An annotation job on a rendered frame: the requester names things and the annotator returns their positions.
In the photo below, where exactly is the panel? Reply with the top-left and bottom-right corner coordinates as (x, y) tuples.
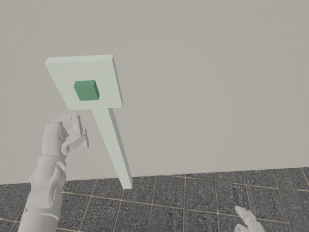
(45, 55), (133, 189)

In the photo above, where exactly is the left robot forearm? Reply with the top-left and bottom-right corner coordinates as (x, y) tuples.
(18, 155), (67, 232)

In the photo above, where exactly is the robot right hand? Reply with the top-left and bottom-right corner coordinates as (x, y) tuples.
(234, 206), (265, 232)

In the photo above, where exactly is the robot left hand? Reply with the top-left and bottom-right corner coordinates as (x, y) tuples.
(42, 112), (89, 161)

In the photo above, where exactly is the button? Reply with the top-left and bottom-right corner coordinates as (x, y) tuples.
(74, 80), (99, 101)

